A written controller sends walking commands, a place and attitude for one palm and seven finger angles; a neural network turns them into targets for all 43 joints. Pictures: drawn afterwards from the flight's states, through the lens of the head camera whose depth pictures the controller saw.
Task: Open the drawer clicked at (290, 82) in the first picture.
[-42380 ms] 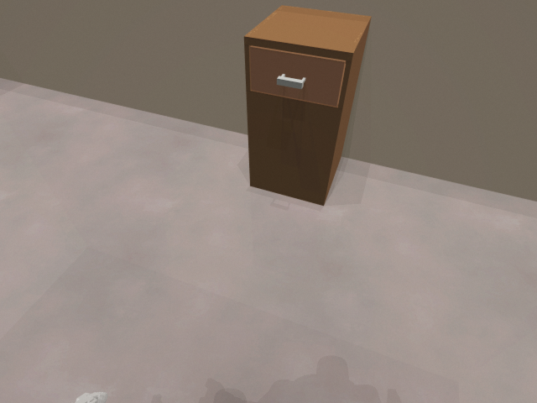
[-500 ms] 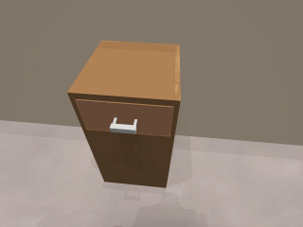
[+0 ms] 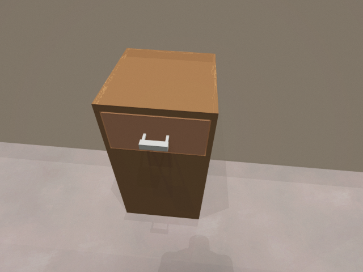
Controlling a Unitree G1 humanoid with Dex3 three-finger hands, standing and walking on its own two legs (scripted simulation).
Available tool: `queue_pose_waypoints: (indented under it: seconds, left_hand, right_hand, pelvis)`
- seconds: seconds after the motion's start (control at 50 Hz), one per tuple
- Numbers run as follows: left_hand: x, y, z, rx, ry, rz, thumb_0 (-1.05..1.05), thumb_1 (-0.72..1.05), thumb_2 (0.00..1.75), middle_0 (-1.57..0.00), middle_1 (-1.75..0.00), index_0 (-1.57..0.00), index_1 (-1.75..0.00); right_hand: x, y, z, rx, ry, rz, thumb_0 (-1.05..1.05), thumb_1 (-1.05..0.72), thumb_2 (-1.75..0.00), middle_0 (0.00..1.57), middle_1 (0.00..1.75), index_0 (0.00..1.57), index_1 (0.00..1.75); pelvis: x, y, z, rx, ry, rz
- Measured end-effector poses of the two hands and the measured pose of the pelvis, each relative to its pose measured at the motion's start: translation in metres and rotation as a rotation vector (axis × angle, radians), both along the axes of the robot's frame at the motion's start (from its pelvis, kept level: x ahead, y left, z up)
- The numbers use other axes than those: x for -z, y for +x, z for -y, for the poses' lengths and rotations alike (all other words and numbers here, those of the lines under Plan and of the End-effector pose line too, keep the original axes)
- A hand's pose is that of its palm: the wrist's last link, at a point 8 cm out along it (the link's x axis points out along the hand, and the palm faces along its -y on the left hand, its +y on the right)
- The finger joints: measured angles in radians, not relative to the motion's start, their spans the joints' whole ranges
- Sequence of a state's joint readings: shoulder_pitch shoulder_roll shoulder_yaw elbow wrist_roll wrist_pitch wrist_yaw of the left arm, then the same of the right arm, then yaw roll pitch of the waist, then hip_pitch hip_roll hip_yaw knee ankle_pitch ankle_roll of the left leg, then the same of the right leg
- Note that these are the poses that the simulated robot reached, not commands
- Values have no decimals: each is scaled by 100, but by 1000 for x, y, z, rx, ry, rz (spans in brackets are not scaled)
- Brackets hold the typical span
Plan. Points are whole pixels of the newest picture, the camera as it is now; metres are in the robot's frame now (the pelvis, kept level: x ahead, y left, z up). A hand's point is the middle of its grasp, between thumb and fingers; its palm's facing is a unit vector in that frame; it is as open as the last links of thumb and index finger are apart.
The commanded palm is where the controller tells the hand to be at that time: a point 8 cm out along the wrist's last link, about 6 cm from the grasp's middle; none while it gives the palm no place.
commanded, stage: come to a stop and stand still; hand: left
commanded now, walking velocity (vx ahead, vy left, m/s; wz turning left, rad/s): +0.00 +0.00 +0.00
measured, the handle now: (154, 141) +0.57 +0.13 -0.10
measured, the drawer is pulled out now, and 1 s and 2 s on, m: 0.00 0.00 0.00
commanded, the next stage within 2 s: look again from close up in 0.52 s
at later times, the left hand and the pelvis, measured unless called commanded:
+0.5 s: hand out of the picture -0.06 +0.13 -0.19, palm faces +0.12 -0.98 -0.15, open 7.4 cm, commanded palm none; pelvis -0.03 -0.02 -0.01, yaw +1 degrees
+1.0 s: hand out of the picture -0.04 +0.14 -0.17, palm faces +0.05 -0.99 -0.15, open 7.4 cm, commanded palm none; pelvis -0.02 -0.02 +0.01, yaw +0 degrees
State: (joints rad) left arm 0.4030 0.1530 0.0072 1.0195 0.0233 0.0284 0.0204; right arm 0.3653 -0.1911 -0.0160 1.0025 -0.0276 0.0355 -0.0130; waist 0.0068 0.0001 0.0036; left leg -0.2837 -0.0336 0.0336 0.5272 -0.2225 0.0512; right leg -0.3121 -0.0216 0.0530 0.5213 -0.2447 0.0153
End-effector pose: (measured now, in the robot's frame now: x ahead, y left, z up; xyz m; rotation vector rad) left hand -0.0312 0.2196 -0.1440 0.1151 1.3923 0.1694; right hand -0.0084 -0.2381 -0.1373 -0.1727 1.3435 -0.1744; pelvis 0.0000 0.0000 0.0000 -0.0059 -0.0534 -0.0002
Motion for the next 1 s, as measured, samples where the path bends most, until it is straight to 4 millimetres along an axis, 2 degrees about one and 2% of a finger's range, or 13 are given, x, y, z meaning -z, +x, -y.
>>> queue_pose_waypoints:
  seconds: [0.12, 0.28, 0.38, 0.46, 0.5, 0.56, 0.66, 0.74, 0.86, 1.0]
  left_hand:
    - [2, -12, 15, -14, -27, -14, 1, 91, 90, -20, -30, -20, -30]
    - [7, -13, 25, -26, -40, 15, 1, 91, 90, -20, -30, -20, -30]
    - [12, -30, 34, -65, -15, 34, 1, 91, 90, -20, -30, -20, -30]
    - [11, -43, 39, -76, -27, -8, 1, 91, 90, -20, -30, -20, -30]
    - [13, -40, 38, -69, -37, -13, 1, 91, 90, -20, -30, -20, -30]
    - [17, -29, 32, -57, -52, 15, 1, 91, 90, -20, -30, -20, -30]
    - [9, -14, 20, -18, -39, 49, 1, 92, 90, -20, -30, -20, -30]
    - [4, -11, 17, 4, -24, 41, 1, 92, 90, -20, -30, -20, -30]
    - [0, -11, 20, 6, -15, 17, 1, 92, 90, -20, -30, -20, -30]
    - [-1, -10, 34, -4, -30, -4, 1, 91, 90, -20, -30, -20, -30]
  right_hand:
    - [2, -8, -6, 6, 21, -7, 1, -91, -90, 20, 30, 20, 30]
    - [7, -9, -11, 8, 42, 15, 1, -91, -90, 20, 30, 20, 30]
    - [19, 4, -3, -25, 57, 33, 1, -91, -90, 20, 30, 20, 30]
    - [11, 11, 3, -14, 40, 77, 1, -92, -90, 20, 30, 20, 30]
    - [4, 6, 3, -2, 24, 96, 1, -92, -90, 20, 30, 20, 30]
    - [0, -11, 0, 3, -2, 78, 1, -92, -90, 20, 30, 20, 30]
    - [-3, -42, -12, 15, 12, -11, 1, -92, -90, 20, 30, 20, 30]
    - [-1, -54, -18, 30, 41, -52, 1, -91, -90, 20, 30, 20, 30]
    - [2, -57, -21, 32, 69, -79, 1, -91, -90, 20, 30, 20, 30]
    - [3, -43, -14, 22, 68, -72, 1, -91, -90, 20, 30, 20, 30]
  pelvis:
    - [0, -8, 4, -3, 2, -1]
    - [3, -20, 9, -5, 6, 1]
    - [12, -26, 18, -14, 15, 17]
    - [7, -29, 17, -27, 7, 1]
    - [5, -29, 16, -25, 5, -13]
    - [6, -33, 12, -20, 2, -25]
    - [-1, -35, 11, 0, 17, -22]
    - [-3, -36, 12, 6, 12, -18]
    - [-5, -32, 16, 0, 9, -22]
    - [-6, -23, 20, -1, 8, -27]
